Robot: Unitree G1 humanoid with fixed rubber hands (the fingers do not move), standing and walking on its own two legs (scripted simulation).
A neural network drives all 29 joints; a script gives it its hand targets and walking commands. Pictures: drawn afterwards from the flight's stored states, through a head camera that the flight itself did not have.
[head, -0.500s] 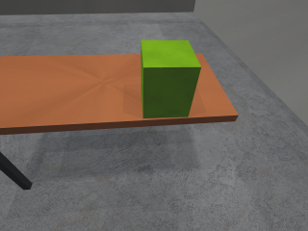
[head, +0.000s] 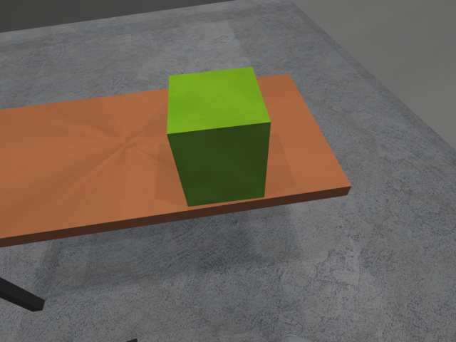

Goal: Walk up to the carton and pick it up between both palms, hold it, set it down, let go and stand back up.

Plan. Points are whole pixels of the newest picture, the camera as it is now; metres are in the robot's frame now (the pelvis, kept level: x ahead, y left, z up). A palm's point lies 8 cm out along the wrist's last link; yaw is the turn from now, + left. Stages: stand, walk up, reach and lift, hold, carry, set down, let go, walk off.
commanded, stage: walk up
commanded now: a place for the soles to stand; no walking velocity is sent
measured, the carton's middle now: (218, 139) +0.58 +0.04 +0.00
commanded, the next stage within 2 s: none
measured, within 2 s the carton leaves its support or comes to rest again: neither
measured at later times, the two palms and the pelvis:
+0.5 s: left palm out of the picture +0.03 +0.26 -0.12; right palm out of the picture +0.07 -0.24 -0.11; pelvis +0.00 +0.00 +0.01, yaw +3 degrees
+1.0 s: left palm out of the picture +0.12 +0.21 -0.11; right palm out of the picture +0.02 -0.33 -0.11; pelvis +0.08 -0.06 +0.01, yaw +7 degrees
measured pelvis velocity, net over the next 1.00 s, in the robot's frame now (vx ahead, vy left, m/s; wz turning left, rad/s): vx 0.08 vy -0.06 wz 0.12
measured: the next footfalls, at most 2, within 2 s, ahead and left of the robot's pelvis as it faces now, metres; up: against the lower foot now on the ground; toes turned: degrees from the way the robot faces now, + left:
left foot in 0.16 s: +0.03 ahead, +0.12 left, +0.00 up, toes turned +5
right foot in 1.02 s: +0.19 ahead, -0.14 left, +0.00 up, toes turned +9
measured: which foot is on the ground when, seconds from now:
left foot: up 0.00-0.14, down 0.16-1.00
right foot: down 0.00-0.74, up 0.76-1.00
